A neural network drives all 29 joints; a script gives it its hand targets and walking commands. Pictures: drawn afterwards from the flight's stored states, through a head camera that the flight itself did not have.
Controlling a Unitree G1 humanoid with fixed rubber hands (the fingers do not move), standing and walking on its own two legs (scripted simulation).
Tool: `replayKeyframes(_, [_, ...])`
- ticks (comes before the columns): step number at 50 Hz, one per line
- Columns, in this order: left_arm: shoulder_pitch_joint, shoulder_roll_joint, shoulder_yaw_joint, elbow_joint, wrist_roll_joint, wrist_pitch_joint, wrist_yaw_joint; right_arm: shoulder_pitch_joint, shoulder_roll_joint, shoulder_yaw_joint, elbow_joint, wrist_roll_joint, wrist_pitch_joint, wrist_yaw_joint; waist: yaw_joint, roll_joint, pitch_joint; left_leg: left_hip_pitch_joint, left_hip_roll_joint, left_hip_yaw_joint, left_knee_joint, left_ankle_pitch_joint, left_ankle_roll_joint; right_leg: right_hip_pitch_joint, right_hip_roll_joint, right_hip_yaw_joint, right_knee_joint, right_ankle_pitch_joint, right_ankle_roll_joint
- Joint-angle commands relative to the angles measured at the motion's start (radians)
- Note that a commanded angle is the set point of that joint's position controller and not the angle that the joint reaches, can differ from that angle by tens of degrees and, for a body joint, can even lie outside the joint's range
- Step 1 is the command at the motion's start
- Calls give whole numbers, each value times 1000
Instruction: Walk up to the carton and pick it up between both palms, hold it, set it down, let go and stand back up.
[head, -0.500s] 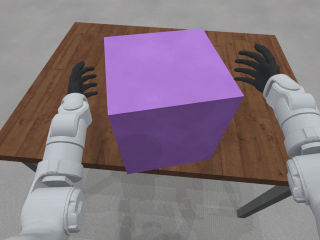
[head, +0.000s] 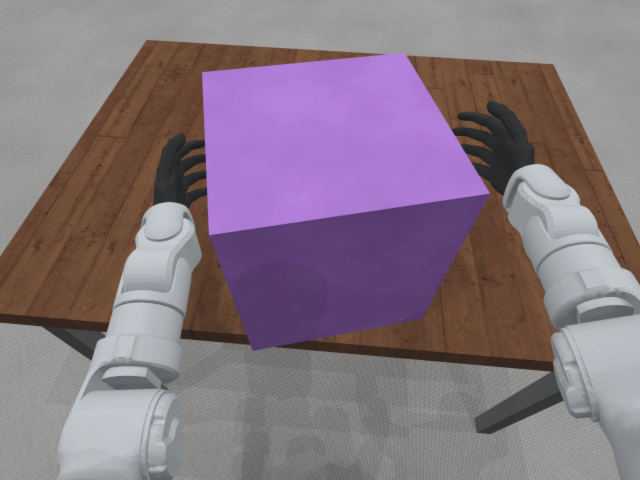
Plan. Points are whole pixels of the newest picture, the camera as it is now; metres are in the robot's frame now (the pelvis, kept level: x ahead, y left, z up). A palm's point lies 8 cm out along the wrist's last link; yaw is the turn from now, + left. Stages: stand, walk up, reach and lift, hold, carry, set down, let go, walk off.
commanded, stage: reach and lift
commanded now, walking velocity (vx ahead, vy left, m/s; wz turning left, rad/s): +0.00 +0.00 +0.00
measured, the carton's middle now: (324, 210) +0.46 +0.06 +0.06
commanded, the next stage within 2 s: none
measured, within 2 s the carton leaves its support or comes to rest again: leaves its support in 1.50 s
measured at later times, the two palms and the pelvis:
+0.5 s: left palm (179, 203) +0.41 +0.22 +0.11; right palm (478, 173) +0.49 -0.13 +0.13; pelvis +0.00 +0.00 +0.00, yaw +0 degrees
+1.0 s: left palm (181, 204) +0.41 +0.22 +0.11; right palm (473, 173) +0.48 -0.12 +0.13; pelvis +0.00 +0.00 +0.00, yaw +0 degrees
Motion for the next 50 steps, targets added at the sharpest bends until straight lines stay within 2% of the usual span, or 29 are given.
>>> replayKeyframes(1, [-398, -4, -12, -109, 11, -72, 16, -433, -73, -39, -115, -74, -80, -25, 109, 26, -791, 274, -82, 56, -7, 396, -8, 319, 42, -62, -24, 441, 15])
replayKeyframes(3, [-396, -1, 6, -113, 21, -63, 23, -445, -70, -47, -115, -87, -77, -34, 114, 18, -798, 281, -79, 50, -6, 405, -7, 315, 45, -61, -28, 440, 15])
replayKeyframes(6, [-414, -30, -21, -119, 17, -66, 31, -440, -52, -68, -104, -97, -76, -48, 88, 43, -803, 296, -80, 49, -1, 404, -15, 298, 46, -65, -35, 419, 10])
replayKeyframes(7, [-421, -36, -22, -114, 15, -61, 33, -460, -54, -73, -129, -105, -78, -54, 89, 31, -805, 303, -79, 45, 2, 404, -14, 284, 48, -69, -37, 408, 9])
replayKeyframes(9, [-426, -42, -26, -125, 15, -54, 40, -455, -48, -81, -123, -110, -77, -62, 85, 40, -815, 322, -77, 43, 9, 419, -17, 269, 53, -74, -42, 398, 6])
replayKeyframes(10, [-429, -49, -32, -139, 15, -47, 43, -456, -48, -84, -124, -108, -78, -66, 79, 64, -825, 349, -77, 42, 14, 447, -22, 259, 55, -77, -44, 406, 2])
replayKeyframes(15, [-430, -85, -51, -158, 18, -33, 51, -455, -30, -90, -114, -110, -70, -80, 66, 69, -813, 386, -75, 31, 26, 474, -32, 234, 65, -86, -55, 385, -5])
replayKeyframes(16, [-422, -85, -48, -158, 23, -29, 52, -447, -27, -85, -118, -110, -67, -81, 73, 69, -812, 388, -75, 32, 24, 468, -29, 245, 65, -83, -56, 387, -5])
replayKeyframes(18, [-425, -92, -49, -167, 19, -31, 48, -449, -20, -85, -129, -109, -70, -87, 63, 61, -815, 394, -77, 35, 28, 487, -29, 254, 62, -80, -55, 414, -2])
replayKeyframes(20, [-437, -105, -55, -163, 22, -35, 48, -463, -8, -93, -127, -106, -68, -87, 57, 62, -809, 394, -73, 29, 23, 470, -28, 237, 65, -82, -63, 380, -4])
replayKeyframes(22, [-436, -105, -49, -136, 24, -42, 46, -458, 11, -77, -134, -104, -62, -90, 72, 46, -795, 376, -77, 36, 16, 443, -18, 253, 56, -72, -63, 371, -1])
replayKeyframes(23, [-445, -112, -58, -154, 21, -43, 47, -467, 8, -89, -131, -109, -63, -90, 62, 54, -810, 390, -74, 35, 15, 447, -22, 241, 59, -78, -61, 370, -1])
replayKeyframes(25, [-445, -119, -59, -169, 29, -48, 50, -462, 15, -86, -128, -103, -65, -91, 68, 71, -814, 394, -74, 35, 17, 460, -26, 242, 60, -77, -62, 367, -4])
replayKeyframes(30, [-440, -125, -47, -111, 36, -58, 44, -461, 33, -86, -117, -118, -60, -90, 67, 41, -781, 370, -75, 34, 7, 440, -16, 253, 54, -72, -67, 369, 2])
replayKeyframes(32, [-442, -138, -54, -118, 37, -63, 42, -462, 41, -94, -113, -118, -62, -90, 63, 60, -792, 382, -75, 37, 9, 448, -21, 246, 55, -75, -67, 368, 1])
replayKeyframes(36, [-447, -142, -62, -111, 34, -76, 39, -465, 59, -96, -141, -129, -69, -97, 61, 48, -817, 361, -78, 38, 7, 446, -17, 264, 51, -72, -61, 399, 7])
replayKeyframes(38, [-459, -138, -52, -97, 39, -81, 39, -475, 60, -101, -137, -132, -66, -94, 64, 40, -804, 354, -76, 36, 4, 433, -13, 257, 53, -71, -62, 374, 8])
replayKeyframes(39, [-449, -143, -49, -88, 43, -83, 37, -467, 70, -95, -136, -129, -67, -92, 72, 44, -798, 356, -77, 39, 2, 434, -13, 253, 52, -69, -64, 370, 8])
replayKeyframes(40, [-457, -150, -56, -110, 45, -87, 39, -465, 73, -101, -128, -128, -71, -95, 67, 59, -804, 363, -78, 40, 5, 441, -17, 255, 51, -72, -63, 375, 8])
replayKeyframes(46, [-450, -157, -49, -85, 46, -100, 34, -479, 91, -111, -142, -148, -74, -91, 68, 37, -812, 349, -81, 40, 1, 434, -13, 260, 50, -69, -65, 377, 9])
replayKeyframes(47, [-467, -175, -60, -108, 49, -105, 36, -478, 94, -122, -127, -151, -76, -88, 59, 50, -823, 362, -79, 37, -2, 438, -19, 253, 55, -76, -66, 370, 5])
replayKeyframes(49, [-470, -177, -50, -93, 57, -112, 34, -478, 110, -118, -112, -158, -76, -83, 70, 47, -808, 358, -78, 41, -5, 432, -18, 249, 51, -76, -66, 355, 7])
replayKeyframes(50, [-465, -184, -55, -89, 60, -113, 32, -470, 115, -121, -101, -160, -76, -78, 65, 51, -806, 368, -77, 40, -6, 437, -18, 245, 51, -78, -68, 357, 5])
